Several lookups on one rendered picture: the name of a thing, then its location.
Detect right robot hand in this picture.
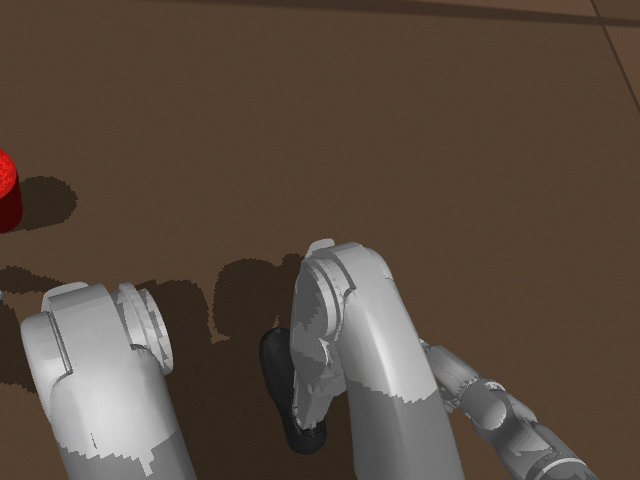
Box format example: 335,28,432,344
420,339,486,413

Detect cup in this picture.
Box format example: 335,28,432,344
0,149,23,233

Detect right robot foot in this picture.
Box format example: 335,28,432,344
259,328,327,455

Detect right robot arm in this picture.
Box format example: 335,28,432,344
460,379,600,480

